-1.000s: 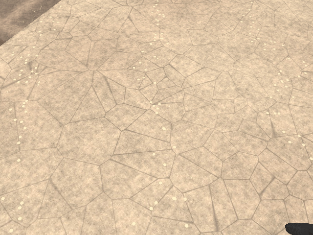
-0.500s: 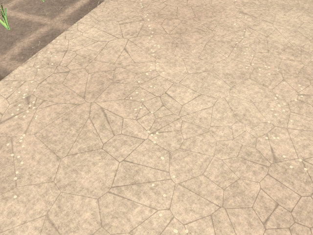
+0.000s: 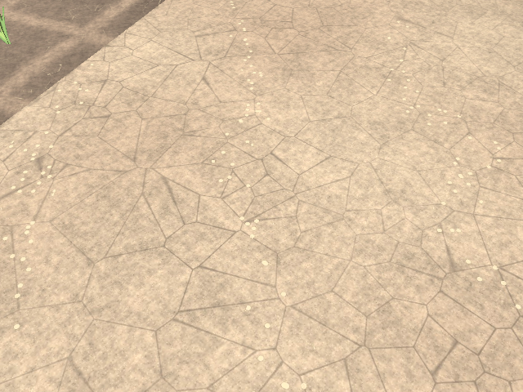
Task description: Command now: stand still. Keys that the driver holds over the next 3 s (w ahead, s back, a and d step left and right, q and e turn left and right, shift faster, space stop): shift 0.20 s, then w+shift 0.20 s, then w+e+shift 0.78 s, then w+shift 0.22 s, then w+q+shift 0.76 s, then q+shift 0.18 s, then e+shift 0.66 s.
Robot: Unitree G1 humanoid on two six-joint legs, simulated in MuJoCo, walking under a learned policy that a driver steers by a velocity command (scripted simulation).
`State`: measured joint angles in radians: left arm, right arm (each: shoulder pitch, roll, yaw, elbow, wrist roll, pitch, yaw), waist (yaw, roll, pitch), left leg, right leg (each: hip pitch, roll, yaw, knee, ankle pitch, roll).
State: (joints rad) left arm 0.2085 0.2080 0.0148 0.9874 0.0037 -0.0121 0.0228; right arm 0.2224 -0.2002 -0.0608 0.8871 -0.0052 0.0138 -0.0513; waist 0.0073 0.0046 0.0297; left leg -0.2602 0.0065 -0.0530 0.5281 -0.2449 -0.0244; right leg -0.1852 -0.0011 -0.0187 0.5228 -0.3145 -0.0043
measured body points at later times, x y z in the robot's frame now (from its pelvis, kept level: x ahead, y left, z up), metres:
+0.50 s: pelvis +0.06 +0.05 +0.00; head +0.07 +0.07 +0.45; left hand +0.06 +0.31 -0.16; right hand +0.15 -0.22 -0.12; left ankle +0.08 +0.16 -0.74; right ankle -0.02 -0.11 -0.73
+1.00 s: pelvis +0.37 -0.01 -0.04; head +0.39 -0.02 +0.41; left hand +0.63 +0.15 -0.15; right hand +0.20 -0.22 -0.18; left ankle +0.13 +0.18 -0.64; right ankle +0.45 -0.06 -0.74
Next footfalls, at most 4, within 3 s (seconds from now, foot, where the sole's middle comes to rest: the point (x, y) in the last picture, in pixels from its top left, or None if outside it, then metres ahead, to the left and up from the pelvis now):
0.50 left None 0.12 0.17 -0.77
0.98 right None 0.48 -0.08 -0.77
1.40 left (349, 256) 0.93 -0.23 -0.77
1.82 right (473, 223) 1.06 -0.64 -0.77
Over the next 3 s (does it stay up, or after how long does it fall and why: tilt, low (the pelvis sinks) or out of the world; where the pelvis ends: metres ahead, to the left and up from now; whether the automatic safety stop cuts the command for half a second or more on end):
stays up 1.65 -0.69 0.00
